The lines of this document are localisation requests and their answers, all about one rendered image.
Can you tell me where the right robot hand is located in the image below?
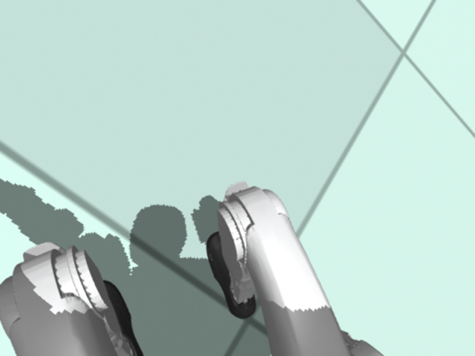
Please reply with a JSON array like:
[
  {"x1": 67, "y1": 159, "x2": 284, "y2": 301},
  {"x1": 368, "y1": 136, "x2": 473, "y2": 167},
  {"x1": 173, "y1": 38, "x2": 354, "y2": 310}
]
[{"x1": 341, "y1": 330, "x2": 384, "y2": 356}]

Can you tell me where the right robot foot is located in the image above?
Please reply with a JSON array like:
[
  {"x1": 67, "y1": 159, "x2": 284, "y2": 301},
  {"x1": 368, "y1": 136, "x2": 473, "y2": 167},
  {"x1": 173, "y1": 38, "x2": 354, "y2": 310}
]
[{"x1": 206, "y1": 231, "x2": 256, "y2": 319}]

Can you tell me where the left robot foot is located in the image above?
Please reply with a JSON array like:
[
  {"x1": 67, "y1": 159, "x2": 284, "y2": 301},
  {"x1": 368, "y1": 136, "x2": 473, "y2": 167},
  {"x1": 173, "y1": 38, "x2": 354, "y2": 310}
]
[{"x1": 103, "y1": 280, "x2": 143, "y2": 356}]

